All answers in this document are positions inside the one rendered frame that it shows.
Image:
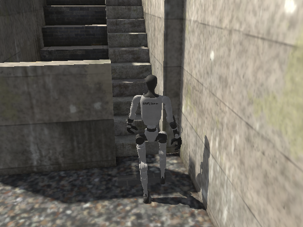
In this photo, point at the right robot hand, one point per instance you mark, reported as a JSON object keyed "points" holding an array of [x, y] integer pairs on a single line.
{"points": [[178, 144]]}

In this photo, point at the left robot thigh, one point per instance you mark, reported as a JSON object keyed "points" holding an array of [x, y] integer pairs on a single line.
{"points": [[141, 149]]}

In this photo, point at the left robot hand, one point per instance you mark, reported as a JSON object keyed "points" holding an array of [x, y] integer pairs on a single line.
{"points": [[133, 127]]}

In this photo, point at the robot left forearm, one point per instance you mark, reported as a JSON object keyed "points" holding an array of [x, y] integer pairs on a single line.
{"points": [[129, 122]]}

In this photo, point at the robot left upper arm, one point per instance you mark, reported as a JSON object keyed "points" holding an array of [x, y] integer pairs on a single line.
{"points": [[134, 106]]}

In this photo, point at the robot torso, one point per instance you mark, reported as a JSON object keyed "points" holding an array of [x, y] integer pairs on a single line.
{"points": [[151, 114]]}

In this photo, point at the robot right forearm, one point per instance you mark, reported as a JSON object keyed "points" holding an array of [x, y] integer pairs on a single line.
{"points": [[174, 128]]}

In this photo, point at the robot right upper arm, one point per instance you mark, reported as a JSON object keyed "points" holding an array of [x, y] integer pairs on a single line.
{"points": [[168, 108]]}

